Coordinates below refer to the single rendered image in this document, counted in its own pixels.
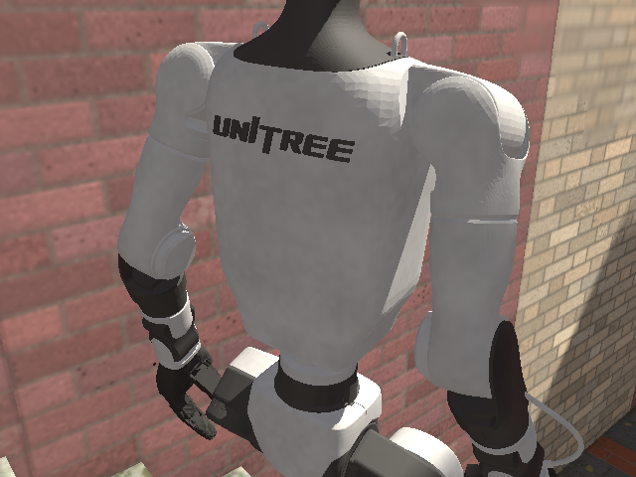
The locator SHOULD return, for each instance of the robot right forearm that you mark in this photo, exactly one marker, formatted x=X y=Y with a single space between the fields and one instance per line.
x=500 y=428

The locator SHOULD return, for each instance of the right robot upper arm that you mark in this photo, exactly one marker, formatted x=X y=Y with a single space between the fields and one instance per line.
x=476 y=135

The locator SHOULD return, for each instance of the robot left hand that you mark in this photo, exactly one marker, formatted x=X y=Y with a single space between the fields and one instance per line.
x=173 y=384

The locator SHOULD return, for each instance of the robot head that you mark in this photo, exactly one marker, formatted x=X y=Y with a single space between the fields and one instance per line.
x=318 y=36

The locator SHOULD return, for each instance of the left robot upper arm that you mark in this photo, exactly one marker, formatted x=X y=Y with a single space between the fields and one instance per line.
x=175 y=155

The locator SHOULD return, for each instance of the robot left forearm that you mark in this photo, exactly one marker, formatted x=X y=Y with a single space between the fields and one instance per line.
x=167 y=314

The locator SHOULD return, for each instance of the robot right thigh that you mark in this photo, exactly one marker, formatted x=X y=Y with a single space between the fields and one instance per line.
x=408 y=453

